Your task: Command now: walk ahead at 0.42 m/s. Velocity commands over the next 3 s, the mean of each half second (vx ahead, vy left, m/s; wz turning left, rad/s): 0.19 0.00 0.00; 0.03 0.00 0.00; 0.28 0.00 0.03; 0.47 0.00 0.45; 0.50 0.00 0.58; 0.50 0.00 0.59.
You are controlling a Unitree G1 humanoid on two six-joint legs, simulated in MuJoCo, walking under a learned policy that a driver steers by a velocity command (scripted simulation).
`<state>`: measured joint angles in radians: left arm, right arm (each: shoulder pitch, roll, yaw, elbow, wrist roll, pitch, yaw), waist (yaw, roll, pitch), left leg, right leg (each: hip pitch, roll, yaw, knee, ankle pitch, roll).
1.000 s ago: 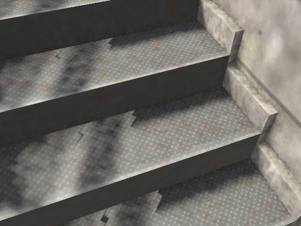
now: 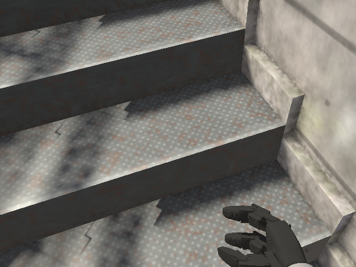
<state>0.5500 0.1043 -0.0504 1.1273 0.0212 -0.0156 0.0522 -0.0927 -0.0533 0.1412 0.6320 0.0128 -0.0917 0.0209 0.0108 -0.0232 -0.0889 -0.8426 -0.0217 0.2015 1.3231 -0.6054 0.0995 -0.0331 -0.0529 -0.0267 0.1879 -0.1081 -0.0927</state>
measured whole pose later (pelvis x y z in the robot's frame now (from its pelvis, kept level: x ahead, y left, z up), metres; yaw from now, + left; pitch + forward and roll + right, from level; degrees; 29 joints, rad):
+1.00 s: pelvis +0.21 -0.01 +0.14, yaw +2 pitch +0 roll +0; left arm 0.17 0.14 -0.02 0.93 0.00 -0.05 0.06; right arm 0.24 -0.12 -0.01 0.97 -0.02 -0.02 -0.04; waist -0.03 -0.02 -0.03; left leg -0.16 0.01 0.02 0.45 -0.29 0.00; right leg -0.28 -0.02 -0.08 0.44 -0.15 -0.02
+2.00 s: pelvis +0.44 -0.08 +0.25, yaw +18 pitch +7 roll +2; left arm 0.13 0.25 0.05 0.84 0.11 -0.05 -0.11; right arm 0.35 -0.26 -0.02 0.94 -0.01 -0.02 0.07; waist -0.05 0.01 -0.15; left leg -0.63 -0.19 -0.01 0.95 -0.44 0.12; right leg -0.94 0.05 0.19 2.01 -0.04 -0.16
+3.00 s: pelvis +0.75 +0.15 +0.46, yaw +48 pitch +7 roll -2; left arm 0.26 0.13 -0.03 0.69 0.07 -0.01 -0.11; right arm 0.36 -0.27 -0.02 0.87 -0.04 -0.05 0.09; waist -0.04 0.05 -0.11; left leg -0.83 -0.23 -0.22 1.86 -0.13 0.14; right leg -0.36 0.12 -0.01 0.66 -0.42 -0.11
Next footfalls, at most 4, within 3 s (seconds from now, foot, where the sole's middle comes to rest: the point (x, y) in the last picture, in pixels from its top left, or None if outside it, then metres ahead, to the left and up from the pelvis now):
0.42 right None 0.30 -0.12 -0.64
0.76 left None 0.21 0.11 -0.64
1.48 right None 0.33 -0.24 -0.64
1.82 left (200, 247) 0.48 -0.01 -0.46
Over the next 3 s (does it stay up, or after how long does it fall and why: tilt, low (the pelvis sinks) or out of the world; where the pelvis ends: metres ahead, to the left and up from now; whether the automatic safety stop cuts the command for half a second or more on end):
stays up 0.75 0.15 0.46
